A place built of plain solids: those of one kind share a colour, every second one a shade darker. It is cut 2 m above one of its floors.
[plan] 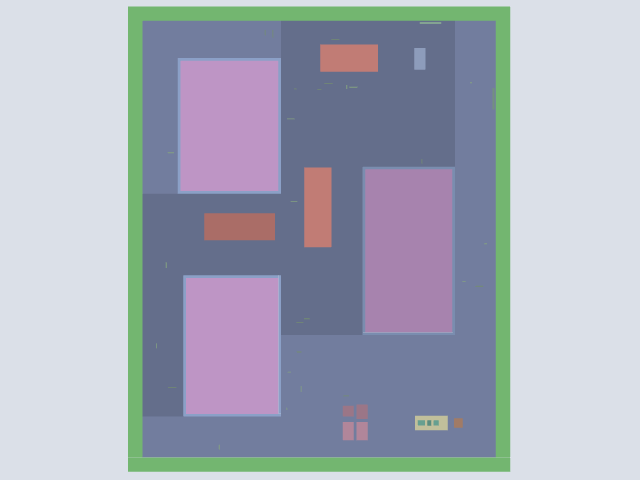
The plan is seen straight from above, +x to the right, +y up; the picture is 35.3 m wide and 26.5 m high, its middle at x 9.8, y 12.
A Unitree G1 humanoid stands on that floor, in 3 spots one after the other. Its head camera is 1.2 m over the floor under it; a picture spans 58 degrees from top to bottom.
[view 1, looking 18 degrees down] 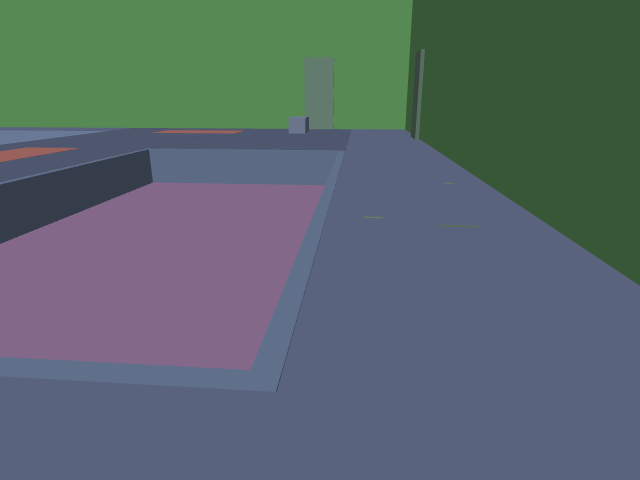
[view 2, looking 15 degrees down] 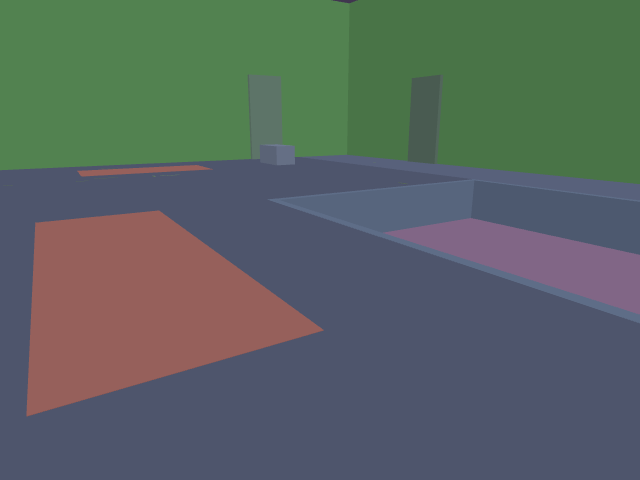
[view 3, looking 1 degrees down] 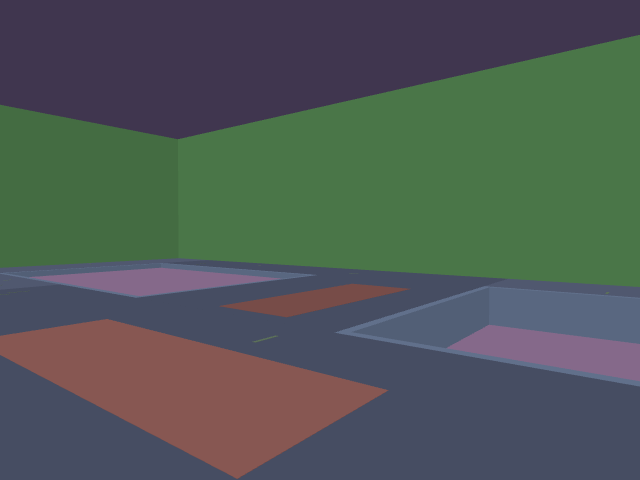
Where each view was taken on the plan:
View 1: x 17.57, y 5.20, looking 95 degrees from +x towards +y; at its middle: floor_deck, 3.89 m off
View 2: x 9.15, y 9.60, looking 58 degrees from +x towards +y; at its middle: floor_deck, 4.64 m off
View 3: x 11.82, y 17.60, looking -142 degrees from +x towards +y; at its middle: wall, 15.01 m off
